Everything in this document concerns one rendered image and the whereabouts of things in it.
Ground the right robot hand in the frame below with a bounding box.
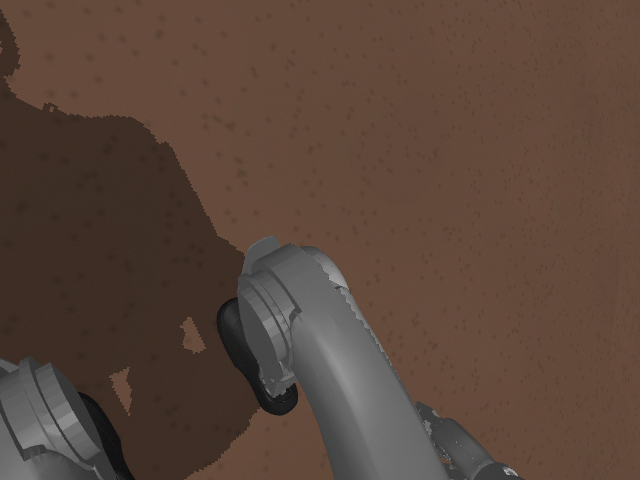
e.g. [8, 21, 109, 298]
[415, 401, 496, 480]

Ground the left robot foot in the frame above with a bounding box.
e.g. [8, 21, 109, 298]
[78, 392, 135, 480]

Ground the right robot arm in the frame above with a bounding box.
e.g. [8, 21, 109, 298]
[474, 462, 525, 480]

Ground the right robot foot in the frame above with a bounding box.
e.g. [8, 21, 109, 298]
[216, 297, 298, 416]

